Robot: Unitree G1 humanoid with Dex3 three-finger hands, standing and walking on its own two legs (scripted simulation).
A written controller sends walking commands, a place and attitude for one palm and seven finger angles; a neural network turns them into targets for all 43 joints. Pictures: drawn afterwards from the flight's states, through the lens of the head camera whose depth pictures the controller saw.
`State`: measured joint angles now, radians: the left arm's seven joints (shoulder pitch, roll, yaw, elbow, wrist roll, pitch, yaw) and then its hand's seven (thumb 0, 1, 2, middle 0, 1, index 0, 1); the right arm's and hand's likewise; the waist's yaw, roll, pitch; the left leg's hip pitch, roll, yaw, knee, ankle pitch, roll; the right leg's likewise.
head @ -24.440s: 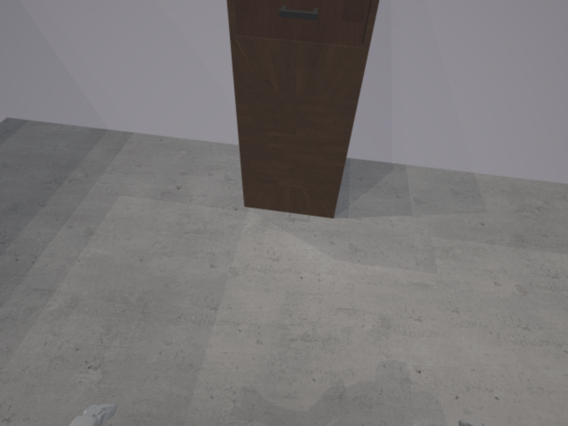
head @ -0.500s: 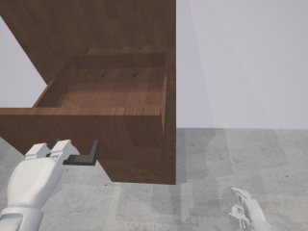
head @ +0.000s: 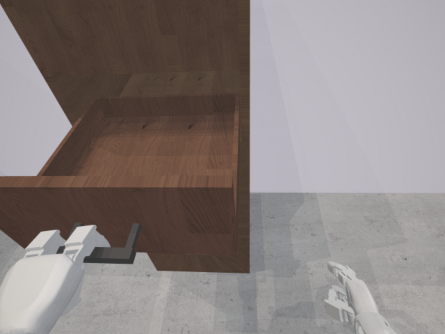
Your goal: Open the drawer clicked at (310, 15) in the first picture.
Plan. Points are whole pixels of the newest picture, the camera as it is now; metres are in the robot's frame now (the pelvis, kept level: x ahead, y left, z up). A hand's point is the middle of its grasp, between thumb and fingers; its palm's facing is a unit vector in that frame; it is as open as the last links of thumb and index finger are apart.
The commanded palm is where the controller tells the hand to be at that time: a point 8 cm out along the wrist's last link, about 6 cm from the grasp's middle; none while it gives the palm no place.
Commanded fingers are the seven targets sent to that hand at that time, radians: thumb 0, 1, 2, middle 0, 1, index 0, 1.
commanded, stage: open the thumb to release the handle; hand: left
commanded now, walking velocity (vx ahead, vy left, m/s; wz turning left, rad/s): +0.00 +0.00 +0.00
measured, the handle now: (101, 242) +0.21 +0.21 +0.13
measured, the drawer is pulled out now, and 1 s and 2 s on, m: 0.30 0.30 0.30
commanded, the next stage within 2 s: lift the hand off the handle in 0.56 s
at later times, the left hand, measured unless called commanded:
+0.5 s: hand (66, 279) +0.16 +0.25 +0.11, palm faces +0.09 -0.10 -0.99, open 11.0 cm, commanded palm +0.12 +0.25 +0.17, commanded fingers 0.00 -0.50 0.30 -0.30 -1.20 -0.30 -1.20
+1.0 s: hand (76, 278) +0.16 +0.24 +0.10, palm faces +0.10 -0.10 -0.99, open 13.4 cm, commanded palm +0.14 +0.23 +0.17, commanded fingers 0.00 -0.50 0.30 -0.30 -1.20 -0.30 -1.20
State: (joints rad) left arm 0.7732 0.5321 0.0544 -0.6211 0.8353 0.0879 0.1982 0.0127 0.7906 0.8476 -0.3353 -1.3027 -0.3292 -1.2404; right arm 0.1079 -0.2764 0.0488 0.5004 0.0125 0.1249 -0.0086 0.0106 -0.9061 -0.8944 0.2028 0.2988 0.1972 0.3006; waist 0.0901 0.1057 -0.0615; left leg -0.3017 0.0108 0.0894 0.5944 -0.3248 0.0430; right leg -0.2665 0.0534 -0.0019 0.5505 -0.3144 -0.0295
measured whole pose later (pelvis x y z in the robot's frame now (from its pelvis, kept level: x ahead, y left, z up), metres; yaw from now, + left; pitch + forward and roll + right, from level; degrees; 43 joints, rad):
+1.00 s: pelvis -0.02 +0.00 +0.00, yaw +4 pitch -1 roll -1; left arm 0.37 0.46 -0.04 -0.39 0.93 0.09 0.10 0.00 -0.49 0.30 -0.33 -1.21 -0.39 -1.27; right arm 0.08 -0.24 0.05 0.62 0.00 0.09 -0.03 0.01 -0.91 -0.89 0.20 0.30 0.20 0.30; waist 0.13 0.11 0.00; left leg -0.26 -0.02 0.04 0.53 -0.25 0.05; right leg -0.21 0.02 -0.05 0.51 -0.27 -0.03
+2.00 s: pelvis -0.05 -0.01 +0.01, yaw +6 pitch -6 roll +0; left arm -0.01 0.68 0.00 -0.41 0.70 0.09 -0.17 0.00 -0.50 0.30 -0.50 -1.27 -0.47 -1.26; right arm 0.02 -0.27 0.07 0.67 0.04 0.02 -0.02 0.01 -0.91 -0.89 0.20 0.30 0.20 0.30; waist 0.16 0.15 0.05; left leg -0.18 -0.03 0.00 0.44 -0.16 0.03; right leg -0.13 0.02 -0.09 0.43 -0.21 -0.04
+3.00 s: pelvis -0.04 +0.00 +0.01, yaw +5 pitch -4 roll -1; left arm 0.02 0.78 0.27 -0.59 0.51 0.17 -0.14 0.00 -0.50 0.30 -0.32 -1.20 -0.33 -1.20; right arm 0.00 -0.27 0.08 0.62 0.05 0.07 0.01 0.01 -0.91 -0.89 0.20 0.30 0.20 0.30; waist 0.15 0.15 0.01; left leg -0.22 -0.04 0.01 0.51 -0.22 0.05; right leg -0.16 0.01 -0.08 0.48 -0.25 -0.03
